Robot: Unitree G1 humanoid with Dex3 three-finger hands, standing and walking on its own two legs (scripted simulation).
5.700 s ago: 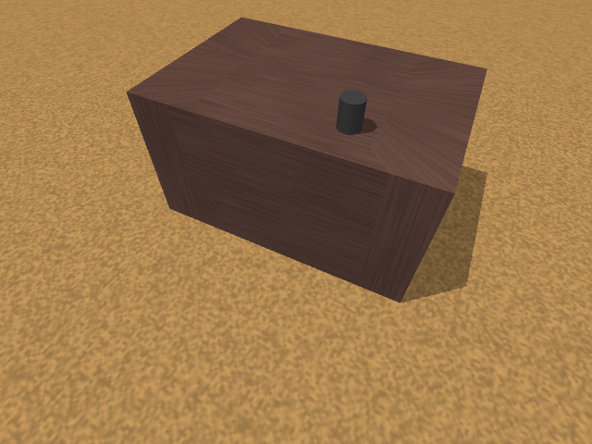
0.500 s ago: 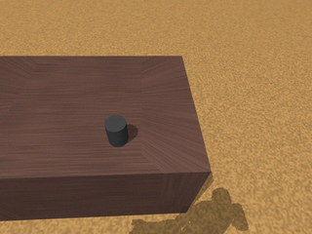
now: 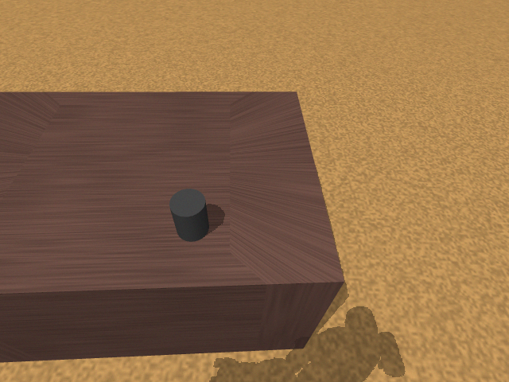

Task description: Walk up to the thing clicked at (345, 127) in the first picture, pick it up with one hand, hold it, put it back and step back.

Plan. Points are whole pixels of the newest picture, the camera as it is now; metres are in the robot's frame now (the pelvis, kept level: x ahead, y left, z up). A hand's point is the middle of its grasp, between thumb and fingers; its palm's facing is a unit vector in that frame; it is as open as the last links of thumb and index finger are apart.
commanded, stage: stand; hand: left
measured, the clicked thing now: (190, 215) +0.49 +0.14 -0.13
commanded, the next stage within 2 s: go down in 0.74 s
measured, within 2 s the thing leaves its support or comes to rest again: neither
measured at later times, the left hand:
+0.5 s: hand out of the picture +0.05 +0.26 -0.16, palm faces -0.04 -0.94 -0.34, open 7.4 cm
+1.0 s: hand out of the picture +0.12 +0.24 -0.16, palm faces +0.02 -0.95 -0.32, open 9.0 cm
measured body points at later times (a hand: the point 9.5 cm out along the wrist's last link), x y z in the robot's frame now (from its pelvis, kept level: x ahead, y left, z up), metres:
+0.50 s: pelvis -0.01 +0.00 +0.00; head +0.00 +0.01 +0.45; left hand +0.06 +0.31 -0.14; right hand +0.07 -0.30 -0.13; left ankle +0.03 +0.12 -0.75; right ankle -0.05 -0.15 -0.75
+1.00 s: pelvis -0.02 +0.00 -0.01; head +0.03 +0.00 +0.44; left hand +0.12 +0.29 -0.14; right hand +0.12 -0.29 -0.13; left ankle +0.03 +0.12 -0.75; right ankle -0.05 -0.15 -0.75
